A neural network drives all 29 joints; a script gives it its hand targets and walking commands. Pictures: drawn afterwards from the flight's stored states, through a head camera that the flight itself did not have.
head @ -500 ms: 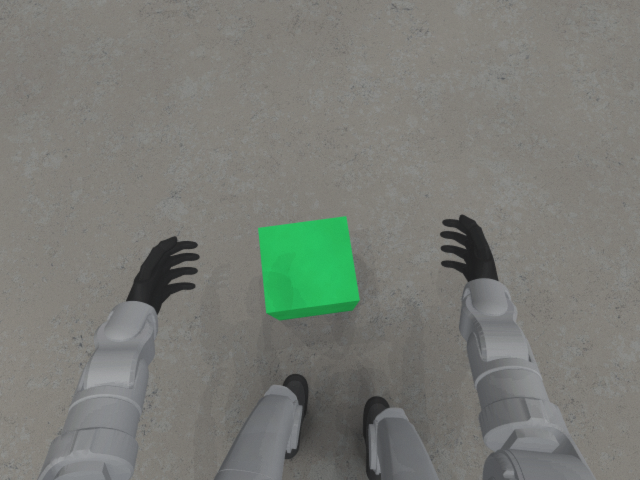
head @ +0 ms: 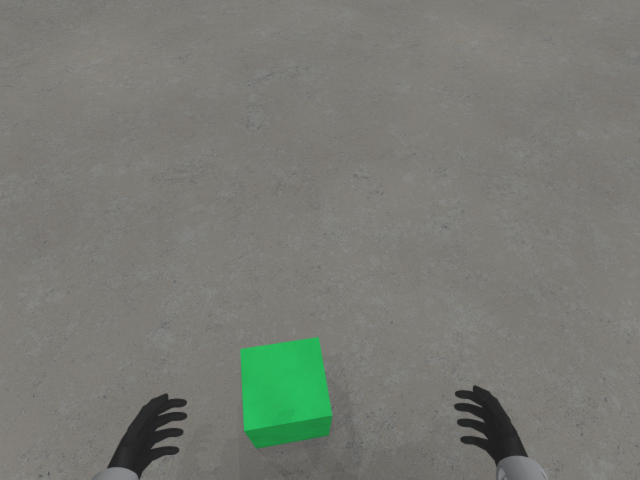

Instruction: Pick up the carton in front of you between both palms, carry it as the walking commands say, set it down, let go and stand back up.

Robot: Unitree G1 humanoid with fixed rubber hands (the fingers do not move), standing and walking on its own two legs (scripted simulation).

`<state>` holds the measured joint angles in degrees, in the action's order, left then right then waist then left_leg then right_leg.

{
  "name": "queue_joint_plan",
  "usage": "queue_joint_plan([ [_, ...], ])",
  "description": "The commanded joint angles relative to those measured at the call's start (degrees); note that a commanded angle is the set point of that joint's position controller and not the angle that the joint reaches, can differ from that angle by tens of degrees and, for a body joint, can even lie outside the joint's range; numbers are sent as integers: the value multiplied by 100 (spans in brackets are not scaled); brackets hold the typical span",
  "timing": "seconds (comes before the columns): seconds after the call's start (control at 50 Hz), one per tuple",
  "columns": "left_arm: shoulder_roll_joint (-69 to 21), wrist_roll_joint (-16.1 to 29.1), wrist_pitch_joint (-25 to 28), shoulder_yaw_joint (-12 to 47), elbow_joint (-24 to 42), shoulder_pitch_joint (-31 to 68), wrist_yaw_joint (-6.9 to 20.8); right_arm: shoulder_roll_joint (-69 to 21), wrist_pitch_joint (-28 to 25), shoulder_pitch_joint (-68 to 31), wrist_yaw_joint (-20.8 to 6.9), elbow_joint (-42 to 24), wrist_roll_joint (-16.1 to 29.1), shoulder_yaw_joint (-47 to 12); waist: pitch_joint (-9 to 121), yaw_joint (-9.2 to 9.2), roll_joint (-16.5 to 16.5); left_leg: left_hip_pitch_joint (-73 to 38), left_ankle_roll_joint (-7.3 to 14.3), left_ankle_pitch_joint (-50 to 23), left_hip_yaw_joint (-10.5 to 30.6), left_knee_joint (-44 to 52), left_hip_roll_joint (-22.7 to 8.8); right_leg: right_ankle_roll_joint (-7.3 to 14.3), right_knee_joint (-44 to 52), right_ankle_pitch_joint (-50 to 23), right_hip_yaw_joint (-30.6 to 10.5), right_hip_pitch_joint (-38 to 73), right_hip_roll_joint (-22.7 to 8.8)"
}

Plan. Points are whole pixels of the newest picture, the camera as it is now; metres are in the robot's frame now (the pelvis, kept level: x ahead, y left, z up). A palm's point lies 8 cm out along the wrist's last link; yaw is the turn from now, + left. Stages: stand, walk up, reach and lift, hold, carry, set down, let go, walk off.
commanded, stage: let go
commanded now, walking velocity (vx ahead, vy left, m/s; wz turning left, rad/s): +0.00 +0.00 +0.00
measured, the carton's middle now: (286, 394) +0.40 +0.10 -0.65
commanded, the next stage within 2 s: stand in 0.48 s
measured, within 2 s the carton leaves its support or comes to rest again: neither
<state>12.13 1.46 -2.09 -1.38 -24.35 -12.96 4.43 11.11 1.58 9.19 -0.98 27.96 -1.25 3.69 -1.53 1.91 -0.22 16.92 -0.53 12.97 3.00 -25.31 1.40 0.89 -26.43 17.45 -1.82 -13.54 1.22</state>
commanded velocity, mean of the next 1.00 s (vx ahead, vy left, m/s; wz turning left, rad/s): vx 0.00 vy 0.00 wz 0.00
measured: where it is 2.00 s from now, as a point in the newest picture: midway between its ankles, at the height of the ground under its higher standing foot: outside the picture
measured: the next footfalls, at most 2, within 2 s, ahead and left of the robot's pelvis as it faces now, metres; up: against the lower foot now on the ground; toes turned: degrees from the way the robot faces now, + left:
none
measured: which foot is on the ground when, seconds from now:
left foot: down 0.00-1.00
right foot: down 0.00-1.00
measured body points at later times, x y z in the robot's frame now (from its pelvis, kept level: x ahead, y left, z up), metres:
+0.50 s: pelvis -0.01 +0.01 +0.00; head -0.01 +0.01 +0.45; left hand +0.17 +0.25 -0.07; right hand +0.16 -0.23 -0.08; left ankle +0.00 +0.13 -0.74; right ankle -0.05 -0.11 -0.74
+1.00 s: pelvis +0.04 +0.03 -0.02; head +0.04 +0.04 +0.43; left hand +0.11 +0.30 -0.14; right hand +0.14 -0.22 -0.13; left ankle +0.00 +0.13 -0.74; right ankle -0.05 -0.11 -0.74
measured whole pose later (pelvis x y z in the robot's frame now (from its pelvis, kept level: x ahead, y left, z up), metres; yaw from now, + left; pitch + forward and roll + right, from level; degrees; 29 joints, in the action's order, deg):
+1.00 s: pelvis +0.04 +0.03 -0.02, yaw +3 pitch +4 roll +0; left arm 15.9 -1.0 1.6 0.1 -40.8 -20.3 -3.0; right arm 13.3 -2.1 19.2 1.0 43.9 -0.9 0.0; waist 5.5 0.9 1.8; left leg 17.8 2.3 22.0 4.7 -36.2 4.9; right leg -1.3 -33.4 25.9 0.6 -11.5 -1.7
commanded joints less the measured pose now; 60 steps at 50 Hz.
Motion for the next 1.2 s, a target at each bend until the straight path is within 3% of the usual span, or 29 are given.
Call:
queue_joint_plan([
  [0.0,600,-84,-15,-226,463,105,-21,441,31,89,-107,-663,101,3,625,-109,244,-1151,-71,-1507,-219,150,206,-242,539,-1896,-59,285,-45],
  [0.2,648,-263,-380,-340,388,173,-20,517,387,94,-248,-930,162,-89,-14,-84,127,-1391,-23,-1041,-325,152,235,-237,679,-1611,-92,409,-85],
  [0.22,855,-368,-673,-415,750,407,-169,506,233,365,-139,-661,193,-89,278,-118,40,-1171,-81,-923,-338,-61,344,-245,465,-2098,-166,698,-127],
  [0.24,789,-337,-766,-332,650,303,-227,520,220,321,-76,-727,203,-97,198,-156,225,-1106,-53,-843,-329,-71,343,-287,389,-2298,-152,643,-118],
  [0.46,650,-237,-1042,-191,814,389,-344,615,378,205,-58,-661,170,-56,-42,-219,171,-1231,-29,-849,-238,-1,264,-186,405,-1613,42,452,-8],
  [0.48,968,-439,-225,-223,-37,28,-514,998,29,1089,120,332,-163,-1,-132,-300,821,-51,-141,794,289,320,-494,-255,488,1403,-8,63,-519],
  [0.5,921,-536,59,-210,-76,-272,-597,1239,-114,935,203,319,-206,86,-512,-168,519,273,-171,1371,391,437,-480,-164,537,1905,-328,-172,-573],
  [0.54,876,-526,396,-165,-278,-166,-626,1021,-357,696,165,461,-170,20,-381,-181,74,624,-95,1201,590,428,-458,-85,317,1405,-456,-131,-638],
  [0.58,878,-429,575,-136,-436,-138,-605,825,-516,577,76,585,-75,-51,286,-116,-237,447,16,566,721,311,-417,-57,85,623,-449,196,-657],
  [0.68,961,-361,685,-106,-797,-349,-634,906,-624,846,81,963,-32,-81,769,-122,-121,14,141,-1408,727,-246,-421,-133,-184,-472,-330,271,-648],
  [0.76,982,-299,605,-68,-1022,-660,-679,955,-560,1122,138,1152,4,-114,758,-110,-62,-30,230,-2070,704,-486,-392,-160,-357,-977,-199,291,-623],
  [0.94,993,-244,430,-10,-1359,-991,-761,951,-420,1294,223,1330,39,-181,592,-96,79,24,339,-2514,703,-762,-336,-124,-544,-1699,1,342,-615],
  [1.18,995,-242,266,30,-1862,-1147,-788,946,-277,1238,289,1600,52,-239,357,-86,-27,-26,407,-2277,796,-728,-299,-71,-369,-1245,127,391,-583],
])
